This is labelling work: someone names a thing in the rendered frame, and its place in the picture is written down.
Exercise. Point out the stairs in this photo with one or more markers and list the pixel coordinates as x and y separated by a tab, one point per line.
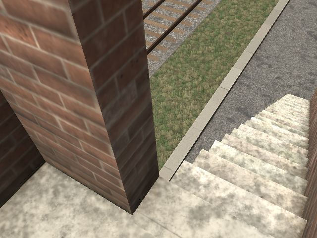
258	173

